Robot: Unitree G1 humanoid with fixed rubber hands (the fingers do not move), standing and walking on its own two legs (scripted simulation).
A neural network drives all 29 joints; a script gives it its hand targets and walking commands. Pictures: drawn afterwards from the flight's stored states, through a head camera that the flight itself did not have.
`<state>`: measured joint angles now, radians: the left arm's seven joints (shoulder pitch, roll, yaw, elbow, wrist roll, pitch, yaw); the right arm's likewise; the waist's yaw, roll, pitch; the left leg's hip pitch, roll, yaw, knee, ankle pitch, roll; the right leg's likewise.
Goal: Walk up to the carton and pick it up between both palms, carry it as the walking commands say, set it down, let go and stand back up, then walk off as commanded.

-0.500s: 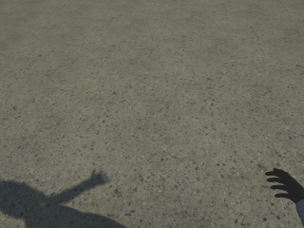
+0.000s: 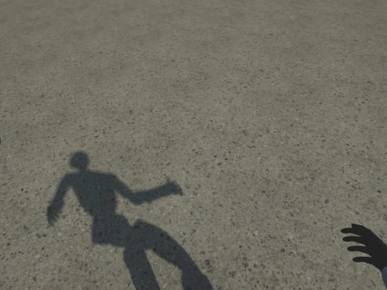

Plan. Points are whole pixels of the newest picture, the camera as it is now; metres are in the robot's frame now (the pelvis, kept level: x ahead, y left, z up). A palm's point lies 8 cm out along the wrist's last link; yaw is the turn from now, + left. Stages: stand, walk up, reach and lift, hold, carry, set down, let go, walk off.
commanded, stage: walk up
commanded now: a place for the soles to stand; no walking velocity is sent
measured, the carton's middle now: out of the picture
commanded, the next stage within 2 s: none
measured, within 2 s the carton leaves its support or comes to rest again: neither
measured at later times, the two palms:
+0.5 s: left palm out of the picture +0.09 +0.45 +0.00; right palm (277, 181) +0.43 -0.18 -0.05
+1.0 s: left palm out of the picture +0.25 +0.60 -0.05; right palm (211, 146) +0.60 +0.00 -0.09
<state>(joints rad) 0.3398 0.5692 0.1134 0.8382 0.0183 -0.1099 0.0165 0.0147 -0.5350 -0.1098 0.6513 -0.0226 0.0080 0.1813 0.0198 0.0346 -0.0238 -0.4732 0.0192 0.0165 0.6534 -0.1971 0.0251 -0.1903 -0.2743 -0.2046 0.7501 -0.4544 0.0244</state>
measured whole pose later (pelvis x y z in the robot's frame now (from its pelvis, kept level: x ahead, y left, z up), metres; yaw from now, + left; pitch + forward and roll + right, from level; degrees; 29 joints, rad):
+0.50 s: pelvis +0.17 +0.07 +0.02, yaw +20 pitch +0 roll -1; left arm 0.37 0.55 0.11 0.84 0.03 -0.15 0.03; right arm 0.13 -0.51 -0.10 0.73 -0.04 0.01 0.19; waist 0.02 0.11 -0.03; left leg -0.56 0.09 -0.05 0.78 -0.19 0.00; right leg -0.14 -0.14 -0.26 0.43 -0.26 0.02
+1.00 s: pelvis +0.36 +0.25 +0.00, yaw +31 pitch +0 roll +0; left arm 0.33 0.49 0.07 0.84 0.02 -0.16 0.02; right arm 0.27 -0.49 -0.10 0.75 -0.04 0.00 0.12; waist -0.05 0.07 0.01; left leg -0.36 -0.08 -0.06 0.91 -0.41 0.05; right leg -0.42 -0.07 -0.13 0.65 -0.20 -0.04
